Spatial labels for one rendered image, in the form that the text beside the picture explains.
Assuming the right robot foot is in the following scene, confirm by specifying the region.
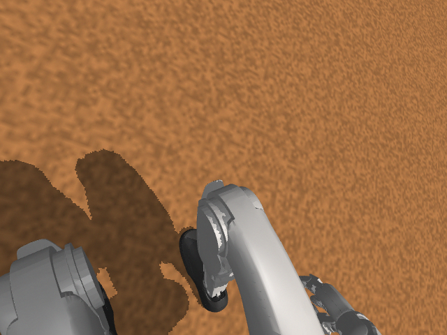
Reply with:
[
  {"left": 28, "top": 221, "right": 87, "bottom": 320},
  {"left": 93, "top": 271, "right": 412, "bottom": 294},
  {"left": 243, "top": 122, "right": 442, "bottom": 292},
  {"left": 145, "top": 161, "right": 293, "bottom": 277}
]
[{"left": 179, "top": 229, "right": 228, "bottom": 313}]

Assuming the right robot hand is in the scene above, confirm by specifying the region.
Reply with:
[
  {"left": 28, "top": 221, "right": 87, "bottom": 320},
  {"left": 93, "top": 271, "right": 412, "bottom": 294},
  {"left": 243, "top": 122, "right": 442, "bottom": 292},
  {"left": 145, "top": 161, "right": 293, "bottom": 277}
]
[{"left": 299, "top": 274, "right": 355, "bottom": 335}]

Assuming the left robot foot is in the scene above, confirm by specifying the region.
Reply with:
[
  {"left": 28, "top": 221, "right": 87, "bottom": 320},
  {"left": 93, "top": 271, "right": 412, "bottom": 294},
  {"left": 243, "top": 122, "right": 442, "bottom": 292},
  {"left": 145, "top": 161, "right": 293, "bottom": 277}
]
[{"left": 98, "top": 282, "right": 117, "bottom": 335}]

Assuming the right robot arm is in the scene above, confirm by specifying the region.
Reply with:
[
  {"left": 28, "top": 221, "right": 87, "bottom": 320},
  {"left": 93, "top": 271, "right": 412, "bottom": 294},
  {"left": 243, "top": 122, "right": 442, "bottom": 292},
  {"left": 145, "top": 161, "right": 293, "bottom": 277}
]
[{"left": 335, "top": 311, "right": 382, "bottom": 335}]

